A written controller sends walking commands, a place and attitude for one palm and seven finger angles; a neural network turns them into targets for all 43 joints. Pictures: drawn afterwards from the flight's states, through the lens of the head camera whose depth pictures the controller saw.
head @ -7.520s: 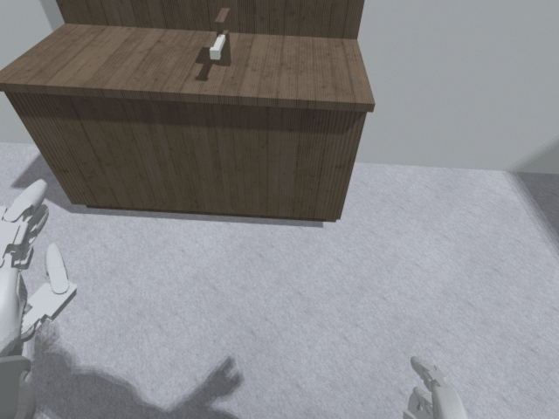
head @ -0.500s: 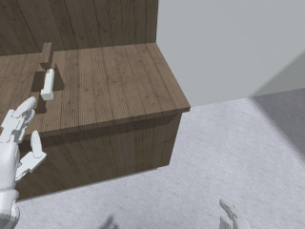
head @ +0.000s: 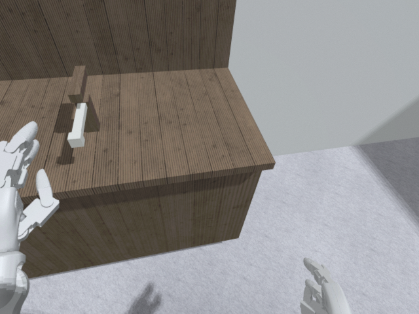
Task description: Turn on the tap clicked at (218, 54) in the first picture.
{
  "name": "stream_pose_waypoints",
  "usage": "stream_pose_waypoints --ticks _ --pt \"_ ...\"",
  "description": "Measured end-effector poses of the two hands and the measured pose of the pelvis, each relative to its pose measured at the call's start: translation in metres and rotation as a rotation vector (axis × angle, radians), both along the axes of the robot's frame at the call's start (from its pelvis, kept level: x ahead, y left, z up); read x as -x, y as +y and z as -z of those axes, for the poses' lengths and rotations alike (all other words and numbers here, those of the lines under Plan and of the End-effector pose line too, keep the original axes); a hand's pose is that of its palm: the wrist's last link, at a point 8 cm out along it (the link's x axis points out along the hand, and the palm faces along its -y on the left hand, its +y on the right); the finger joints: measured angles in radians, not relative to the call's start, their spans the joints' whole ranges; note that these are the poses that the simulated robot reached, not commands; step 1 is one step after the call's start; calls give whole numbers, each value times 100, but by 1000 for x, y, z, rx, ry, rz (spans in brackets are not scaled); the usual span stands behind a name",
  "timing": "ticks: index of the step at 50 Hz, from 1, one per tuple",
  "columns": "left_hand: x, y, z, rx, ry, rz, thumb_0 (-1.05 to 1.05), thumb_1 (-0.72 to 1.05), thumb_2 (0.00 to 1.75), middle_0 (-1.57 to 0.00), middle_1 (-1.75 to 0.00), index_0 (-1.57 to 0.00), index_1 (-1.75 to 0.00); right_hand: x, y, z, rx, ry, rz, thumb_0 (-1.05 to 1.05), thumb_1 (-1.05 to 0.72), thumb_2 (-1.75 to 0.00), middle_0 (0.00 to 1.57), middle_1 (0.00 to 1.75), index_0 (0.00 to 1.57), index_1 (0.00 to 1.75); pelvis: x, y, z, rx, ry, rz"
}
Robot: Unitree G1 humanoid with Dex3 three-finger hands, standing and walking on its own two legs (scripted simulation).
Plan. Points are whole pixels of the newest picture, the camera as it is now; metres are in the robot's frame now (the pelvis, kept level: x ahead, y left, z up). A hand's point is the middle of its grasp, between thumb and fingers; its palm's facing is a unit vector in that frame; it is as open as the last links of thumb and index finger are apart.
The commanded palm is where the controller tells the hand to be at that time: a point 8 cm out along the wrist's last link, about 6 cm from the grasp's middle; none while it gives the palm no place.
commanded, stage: come to a stop and stand still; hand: left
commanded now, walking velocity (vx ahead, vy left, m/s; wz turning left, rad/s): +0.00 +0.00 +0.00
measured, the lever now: (76, 139) +0.46 +0.37 +0.03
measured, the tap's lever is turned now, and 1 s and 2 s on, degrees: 0 0 0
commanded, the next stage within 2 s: look again from close up in 0.38 s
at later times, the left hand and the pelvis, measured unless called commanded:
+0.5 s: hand (56, 200) +0.22 +0.25 +0.16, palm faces +0.43 -0.83 -0.34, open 7.4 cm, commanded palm +0.17 +0.28 +0.17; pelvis +0.02 -0.01 +0.00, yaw +1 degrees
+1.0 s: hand (58, 208) +0.22 +0.24 +0.15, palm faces +0.42 -0.83 -0.36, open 7.4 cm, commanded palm +0.16 +0.27 +0.17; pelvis +0.01 -0.01 +0.00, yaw +1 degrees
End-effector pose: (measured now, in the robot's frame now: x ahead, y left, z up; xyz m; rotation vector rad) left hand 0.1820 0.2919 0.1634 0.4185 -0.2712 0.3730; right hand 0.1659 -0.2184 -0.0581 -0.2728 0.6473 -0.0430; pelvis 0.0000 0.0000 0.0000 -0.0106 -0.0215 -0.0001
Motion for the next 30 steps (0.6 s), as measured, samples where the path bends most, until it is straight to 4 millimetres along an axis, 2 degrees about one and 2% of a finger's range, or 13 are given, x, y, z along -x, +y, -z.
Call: stream_pose_waypoints --ticks 6,15,22,30 --pt "-12 -3 -10 -30 -15 14 2 89 90 -20 -30 -21 -31 -16 -2 4 -6 20 16 1 -91 -90 20 30 20 30 -14 -1 0 4 11 -10" --pt "-12 -4 -3 -10 45 -10 1 89 90 -21 -30 -21 -31 -30 1 7 -26 28 23 1 -91 -90 20 30 20 30 -21 -4 0 6 17 -14" --pt "-3 -7 -7 4 27 -34 2 89 90 -21 -30 -21 -31 -30 1 7 -24 25 15 1 -91 -90 20 30 20 30 -18 -7 0 5 10 -21" --pt "3 -6 -3 29 33 -54 1 89 90 -20 -30 -21 -31 -21 -4 5 -15 32 24 1 -91 -90 21 30 20 30 -13 -9 -2 5 9 -24"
